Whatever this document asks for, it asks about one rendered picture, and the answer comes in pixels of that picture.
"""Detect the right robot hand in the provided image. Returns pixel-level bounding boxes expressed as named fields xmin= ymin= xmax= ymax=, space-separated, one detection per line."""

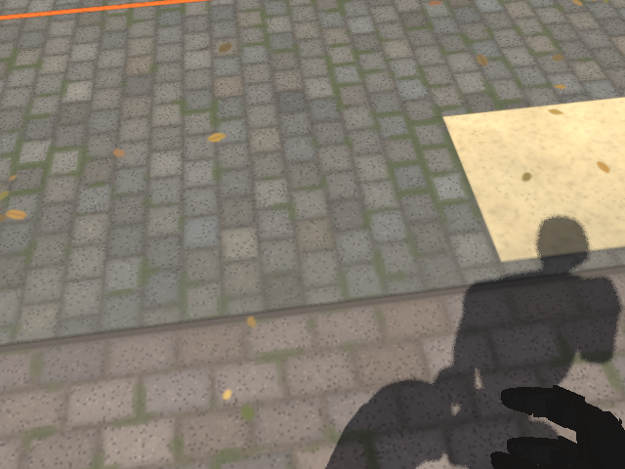
xmin=490 ymin=385 xmax=625 ymax=469

